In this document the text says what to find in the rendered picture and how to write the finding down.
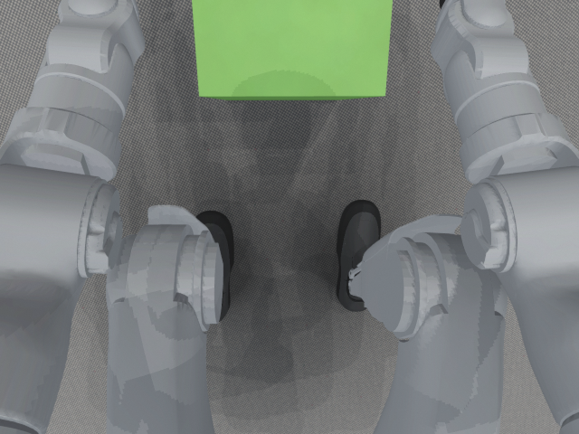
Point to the left robot upper arm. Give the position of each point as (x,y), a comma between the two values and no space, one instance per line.
(56,230)

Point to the carton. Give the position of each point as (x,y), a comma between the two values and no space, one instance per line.
(292,49)

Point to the robot right thigh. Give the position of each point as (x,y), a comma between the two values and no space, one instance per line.
(449,375)

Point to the left robot foot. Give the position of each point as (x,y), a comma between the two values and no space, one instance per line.
(222,232)

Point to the robot left forearm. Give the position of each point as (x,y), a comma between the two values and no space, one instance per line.
(80,94)

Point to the robot right forearm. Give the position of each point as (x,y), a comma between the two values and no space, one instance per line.
(495,101)

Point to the right robot upper arm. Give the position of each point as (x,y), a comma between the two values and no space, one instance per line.
(525,227)

